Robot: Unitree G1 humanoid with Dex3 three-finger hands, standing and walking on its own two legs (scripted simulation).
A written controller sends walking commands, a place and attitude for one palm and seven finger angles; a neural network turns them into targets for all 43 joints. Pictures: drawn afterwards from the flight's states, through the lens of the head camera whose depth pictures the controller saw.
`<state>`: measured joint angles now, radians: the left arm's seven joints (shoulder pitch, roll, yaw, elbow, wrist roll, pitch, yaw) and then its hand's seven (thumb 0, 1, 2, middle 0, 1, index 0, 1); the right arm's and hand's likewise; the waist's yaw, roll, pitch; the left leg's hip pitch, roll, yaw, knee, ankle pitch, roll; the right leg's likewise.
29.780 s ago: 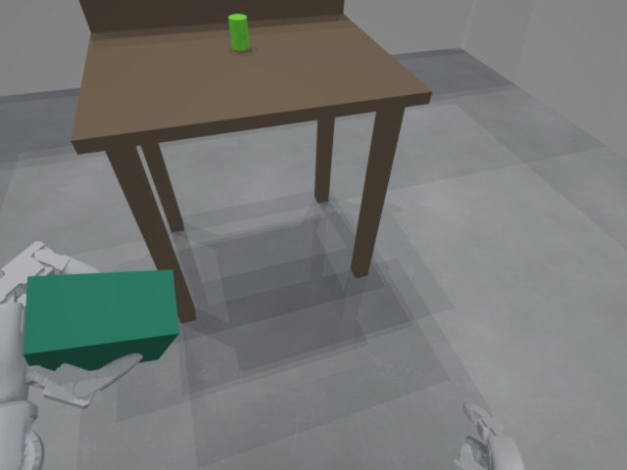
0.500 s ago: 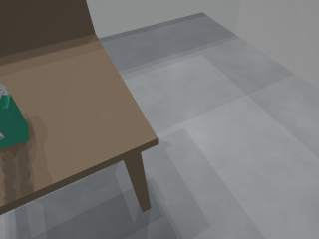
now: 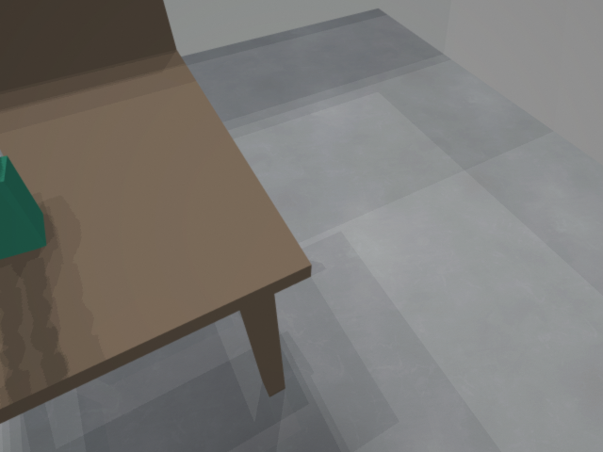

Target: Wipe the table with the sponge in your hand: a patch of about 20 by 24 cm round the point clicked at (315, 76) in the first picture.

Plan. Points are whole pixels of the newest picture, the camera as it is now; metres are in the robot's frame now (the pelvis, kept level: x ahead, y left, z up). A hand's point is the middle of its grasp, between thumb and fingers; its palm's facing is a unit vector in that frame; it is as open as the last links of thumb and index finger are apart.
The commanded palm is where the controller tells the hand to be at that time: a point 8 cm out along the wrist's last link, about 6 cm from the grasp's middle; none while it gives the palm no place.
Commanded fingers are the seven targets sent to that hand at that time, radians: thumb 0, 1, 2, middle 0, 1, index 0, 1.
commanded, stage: slide across to the middle lane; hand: left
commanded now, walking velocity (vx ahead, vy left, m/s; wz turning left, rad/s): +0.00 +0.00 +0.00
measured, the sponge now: out of the picture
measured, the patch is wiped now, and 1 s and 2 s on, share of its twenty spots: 0.30 0.40 0.65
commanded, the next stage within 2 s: wipe back along the middle lane in 0.66 s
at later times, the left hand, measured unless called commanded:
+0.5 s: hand (20, 171) +0.41 +0.39 +0.13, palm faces -0.10 +0.04 -0.99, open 10.3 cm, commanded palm +0.40 +0.38 +0.19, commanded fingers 0.00 0.10 1.30 -1.20 -1.60 -1.20 -1.60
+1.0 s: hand (52, 177) +0.41 +0.35 +0.13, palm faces -0.07 +0.03 -1.00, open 10.3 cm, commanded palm +0.38 +0.34 +0.18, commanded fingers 0.00 0.10 1.30 -1.20 -1.60 -1.20 -1.60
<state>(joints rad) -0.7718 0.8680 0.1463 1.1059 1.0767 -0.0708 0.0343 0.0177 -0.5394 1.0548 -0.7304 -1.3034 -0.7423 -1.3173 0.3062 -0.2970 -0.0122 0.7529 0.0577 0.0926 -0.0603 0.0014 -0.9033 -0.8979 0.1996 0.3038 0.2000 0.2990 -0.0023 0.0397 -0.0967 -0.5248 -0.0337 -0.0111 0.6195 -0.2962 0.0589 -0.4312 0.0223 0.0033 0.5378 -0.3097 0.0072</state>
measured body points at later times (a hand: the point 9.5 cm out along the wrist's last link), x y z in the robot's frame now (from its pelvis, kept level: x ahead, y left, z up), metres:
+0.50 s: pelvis +0.01 +0.00 +0.00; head +0.06 -0.01 +0.45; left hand +0.41 +0.38 +0.19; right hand +0.08 -0.28 -0.13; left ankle +0.00 +0.08 -0.73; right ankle -0.03 -0.13 -0.73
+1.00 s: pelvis +0.02 -0.02 +0.01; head +0.05 -0.04 +0.46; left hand +0.41 +0.34 +0.18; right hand +0.11 -0.29 -0.13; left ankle +0.00 +0.08 -0.73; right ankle -0.03 -0.13 -0.73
